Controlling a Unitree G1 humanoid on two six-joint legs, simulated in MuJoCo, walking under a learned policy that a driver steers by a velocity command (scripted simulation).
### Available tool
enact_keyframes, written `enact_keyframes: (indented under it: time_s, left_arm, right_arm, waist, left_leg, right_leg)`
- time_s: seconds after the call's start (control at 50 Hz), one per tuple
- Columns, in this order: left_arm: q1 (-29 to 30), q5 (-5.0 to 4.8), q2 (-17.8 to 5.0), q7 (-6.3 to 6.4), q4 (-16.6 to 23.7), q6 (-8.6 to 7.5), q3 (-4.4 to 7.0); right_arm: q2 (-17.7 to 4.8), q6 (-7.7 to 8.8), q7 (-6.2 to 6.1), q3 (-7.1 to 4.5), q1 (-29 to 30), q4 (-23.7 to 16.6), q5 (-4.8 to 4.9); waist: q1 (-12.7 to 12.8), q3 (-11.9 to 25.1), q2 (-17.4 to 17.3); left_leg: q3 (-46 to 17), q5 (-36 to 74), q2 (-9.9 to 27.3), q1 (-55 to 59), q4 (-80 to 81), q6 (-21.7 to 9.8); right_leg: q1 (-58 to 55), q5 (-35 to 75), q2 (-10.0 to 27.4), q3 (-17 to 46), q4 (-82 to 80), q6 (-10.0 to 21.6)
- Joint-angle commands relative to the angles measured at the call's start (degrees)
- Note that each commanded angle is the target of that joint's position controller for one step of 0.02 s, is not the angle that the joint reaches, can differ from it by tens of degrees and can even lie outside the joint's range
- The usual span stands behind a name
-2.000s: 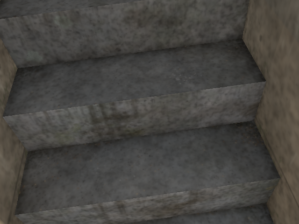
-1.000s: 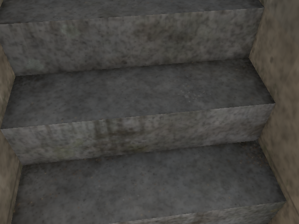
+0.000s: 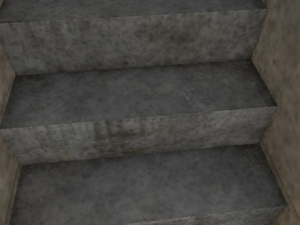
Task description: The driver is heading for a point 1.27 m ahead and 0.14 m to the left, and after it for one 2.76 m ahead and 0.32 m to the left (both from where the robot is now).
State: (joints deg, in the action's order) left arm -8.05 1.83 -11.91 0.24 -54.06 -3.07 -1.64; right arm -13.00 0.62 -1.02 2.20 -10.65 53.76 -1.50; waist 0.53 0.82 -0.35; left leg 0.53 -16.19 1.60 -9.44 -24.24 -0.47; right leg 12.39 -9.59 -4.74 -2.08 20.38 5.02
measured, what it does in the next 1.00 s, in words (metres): shifts its weight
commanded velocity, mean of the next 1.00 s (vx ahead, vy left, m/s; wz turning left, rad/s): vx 0.48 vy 0.00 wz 0.00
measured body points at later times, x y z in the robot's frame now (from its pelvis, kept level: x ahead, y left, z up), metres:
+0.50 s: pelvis +0.04 +0.03 +0.00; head +0.05 +0.03 +0.45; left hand +0.19 +0.25 -0.12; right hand +0.18 -0.20 -0.12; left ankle -0.01 +0.13 -0.74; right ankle +0.01 -0.07 -0.74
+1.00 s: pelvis +0.01 +0.05 +0.01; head +0.03 +0.07 +0.46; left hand +0.17 +0.27 -0.11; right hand +0.17 -0.17 -0.10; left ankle -0.01 +0.13 -0.74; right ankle +0.01 -0.07 -0.74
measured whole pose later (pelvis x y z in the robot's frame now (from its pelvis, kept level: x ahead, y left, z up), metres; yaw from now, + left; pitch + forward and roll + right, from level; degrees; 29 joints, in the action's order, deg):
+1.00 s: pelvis +0.01 +0.05 +0.01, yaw +0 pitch +1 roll +0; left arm -5.8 1.2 -12.3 0.1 -47.5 -3.9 -4.2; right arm -11.7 4.3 -0.9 5.5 -5.3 48.2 -2.4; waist -0.2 -0.3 1.4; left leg -0.2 -9.8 -3.0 -6.4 -15.1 -3.1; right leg 8.2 -7.2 0.1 0.6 14.4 -0.6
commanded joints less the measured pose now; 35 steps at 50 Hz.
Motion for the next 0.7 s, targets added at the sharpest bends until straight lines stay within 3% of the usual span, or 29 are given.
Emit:
enact_keyframes:
  time_s: [0.02,0.08,0.12,0.16,0.18,0.24,0.26,0.28,0.32,0.36,0.38,0.4,0.42,0.44,0.46,0.48,0.5,0.52,0.54,0.6,0.62,0.7]
  left_arm:
    - [2.8,0.14,-5.8,-0.92,4.0,-1.38,1.13]
    - [2.5,0.37,-5.7,-1.80,4.2,-1.99,0.77]
    - [2.3,0.48,-6.2,-2.72,4.1,-2.63,0.68]
    - [2.3,-0.02,-6.5,-2.86,4.1,-3.05,0.65]
    - [2.3,0.10,-6.9,-3.16,4.3,-3.11,0.65]
    - [1.9,-0.02,-7.5,-3.15,4.8,-3.12,0.59]
    - [0.4,0.06,-8.9,-2.99,4.7,-3.05,1.14]
    - [-0.9,-0.10,-9.4,-2.74,4.5,-2.74,1.42]
    - [-2.1,-0.02,-10.5,-2.01,4.6,-1.69,2.17]
    - [-2.2,0.37,-10.6,-0.81,4.6,-0.11,2.50]
    - [6.5,0.90,-0.8,1.17,6.7,-0.82,-1.76]
    - [11.6,0.65,-0.7,1.64,8.4,-1.77,-2.52]
    - [9.2,-0.51,-2.4,1.56,8.2,-2.47,-2.11]
    - [6.9,-1.36,-5.8,1.23,8.5,-2.95,-1.29]
    - [1.6,-1.80,-7.2,1.03,8.0,-2.84,-0.72]
    - [-1.4,-1.54,-7.7,0.89,7.3,-2.16,-0.93]
    - [0.1,-1.48,-5.8,1.10,8.0,-1.61,-1.31]
    - [1.7,-0.81,-6.1,1.36,8.7,-1.28,-1.30]
    - [3.1,-0.49,-6.3,1.41,9.0,-1.06,-1.20]
    - [3.6,-0.49,-5.5,1.01,9.5,-1.08,-1.29]
    - [3.2,-0.41,-4.7,0.55,9.4,-1.23,-1.42]
    - [3.9,-0.45,-4.4,0.09,9.7,-1.44,-1.27]
  right_arm:
    - [-5.6,0.71,-0.45,-0.84,0.3,-2.8,0.17]
    - [-7.0,0.50,-0.35,-0.92,1.7,-3.7,0.17]
    - [-7.5,0.13,-0.44,-0.97,1.0,-4.2,0.05]
    - [-8.7,0.35,-0.33,-1.58,-0.5,-3.8,0.67]
    - [-8.9,0.10,-0.19,-1.61,0.4,-4.3,0.11]
    - [-9.4,0.33,-0.16,-1.97,1.0,-4.9,-0.01]
    - [-9.7,0.58,-0.10,-1.88,3.5,-5.6,-0.05]
    - [-8.6,0.96,0.18,-1.47,4.3,-6.3,-0.31]
    - [-7.7,1.71,0.89,-1.00,3.5,-5.9,0.04]
    - [-5.5,3.00,1.59,-0.10,3.3,-4.9,-0.13]
    - [-0.1,2.87,0.67,1.51,4.6,-5.7,1.09]
    - [-0.5,2.63,-0.37,1.82,2.5,-6.0,0.46]
    - [-2.0,2.72,-1.16,1.48,0.7,-5.5,-0.35]
    - [-4.9,3.19,-1.50,0.87,-1.2,-5.6,-0.44]
    - [-6.8,3.37,-1.73,0.41,0.1,-5.8,-0.65]
    - [-6.5,2.96,-1.13,0.38,3.3,-6.7,-0.62]
    - [-4.6,3.06,-0.72,0.99,7.6,-8.0,0.19]
    - [-4.4,3.23,-0.47,1.16,9.1,-8.3,0.66]
    - [-4.5,3.26,-0.41,1.31,8.2,-8.2,0.45]
    - [-5.0,3.10,-0.62,1.41,7.2,-7.3,-0.11]
    - [-4.3,3.26,-0.85,1.74,7.4,-7.3,-0.80]
    - [-3.8,3.62,-0.68,2.05,8.3,-7.4,-0.87]
  waist:
    - [-0.3,1.5,-0.6]
    - [0.2,4.3,-2.4]
    - [-0.7,6.0,-1.7]
    - [-1.2,4.9,-2.5]
    - [-0.9,4.2,-2.1]
    - [-0.4,3.5,-1.5]
    - [1.2,4.6,-0.8]
    - [1.6,6.5,0.4]
    - [2.0,7.1,3.4]
    - [1.8,2.8,7.4]
    - [-2.7,-3.0,4.9]
    - [-6.0,-6.6,5.0]
    - [-5.6,-2.8,1.9]
    - [-5.0,1.8,-0.5]
    - [-1.1,6.6,-2.8]
    - [0.3,9.6,-1.8]
    - [1.0,9.5,-1.5]
    - [0.9,7.2,-0.5]
    - [-0.2,6.1,1.2]
    - [-0.7,4.9,-0.3]
    - [-1.0,4.6,-1.1]
    - [-1.0,4.1,-0.3]
  left_leg:
    - [-3.8,6.2,2.6,-3.7,0.7,-5.4]
    - [-5.2,17.5,3.3,-0.1,0.1,-5.9]
    - [-5.9,21.0,3.4,3.3,-0.3,-6.5]
    - [-7.0,21.3,3.7,5.3,0.3,-7.3]
    - [-7.8,23.3,4.0,6.1,0.5,-8.2]
    - [-8.5,29.2,4.6,7.2,0.2,-9.8]
    - [-6.2,37.3,3.3,5.2,-2.8,-9.4]
    - [-4.8,40.9,2.8,4.2,-5.8,-8.1]
    - [-4.1,31.9,1.3,-2.6,-12.0,-6.2]
    - [-2.6,9.8,-0.8,-13.4,-19.9,-3.6]
    - [-4.2,-2.0,1.8,-4.7,-11.8,-4.4]
    - [-4.3,-2.7,1.3,-1.2,-0.6,-4.9]
    - [-5.6,7.1,1.4,1.7,5.4,-4.7]
    - [-8.2,25.6,4.0,4.1,6.4,-4.3]
    - [-7.9,38.0,5.3,8.9,3.4,-4.8]
    - [-7.2,41.9,6.4,10.8,1.9,-5.5]
    - [-7.6,40.3,7.2,9.1,3.3,-5.1]
    - [-8.2,37.2,7.1,7.1,4.2,-4.8]
    - [-8.3,35.1,7.4,7.7,6.0,-4.4]
    - [-8.7,27.7,7.2,8.0,8.5,-4.0]
    - [-8.3,26.9,7.4,7.9,8.8,-3.8]
    - [-8.8,24.0,7.5,7.4,9.9,-3.9]
  right_leg:
    - [-1.3,-9.4,9.7,12.7,-2.8,4.5]
    - [-2.1,5.4,7.6,8.4,2.8,3.0]
    - [-1.2,11.3,6.9,7.1,5.7,2.4]
    - [0.9,10.2,6.4,5.9,8.2,2.2]
    - [2.7,11.1,6.4,5.5,8.8,2.5]
    - [3.0,12.7,6.5,5.0,10.4,2.0]
    - [-0.5,16.2,7.0,5.4,9.3,2.5]
    - [-4.0,18.8,7.4,6.6,8.4,3.2]
    - [-10.1,19.5,9.6,11.2,4.4,6.0]
    - [-13.4,18.6,16.1,19.7,-2.6,10.6]
    - [1.9,26.6,19.4,15.9,-6.8,8.2]
    - [4.3,40.9,17.5,11.1,-3.1,6.1]
    - [-0.6,49.2,15.1,8.7,1.3,3.7]
    - [-4.8,43.3,13.6,7.7,4.5,1.4]
    - [-5.9,34.4,13.1,8.3,4.5,-0.2]
    - [-7.3,25.3,11.9,8.9,2.5,-0.6]
    - [-9.3,18.8,11.7,9.5,-1.4,-0.9]
    - [-9.5,16.5,11.6,9.4,-3.7,-1.1]
    - [-8.6,16.8,11.7,9.4,-4.1,-1.2]
    - [-8.0,15.0,12.5,9.8,-6.1,-1.5]
    - [-7.3,14.2,12.5,10.0,-6.1,-1.7]
    - [-6.1,10.5,12.6,10.1,-7.2,-2.0]
Next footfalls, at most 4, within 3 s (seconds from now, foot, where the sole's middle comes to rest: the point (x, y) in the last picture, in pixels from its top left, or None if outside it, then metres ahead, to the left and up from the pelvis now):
none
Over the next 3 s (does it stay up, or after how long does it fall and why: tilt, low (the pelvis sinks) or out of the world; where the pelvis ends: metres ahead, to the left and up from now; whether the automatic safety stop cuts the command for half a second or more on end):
stays up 0.01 0.05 0.00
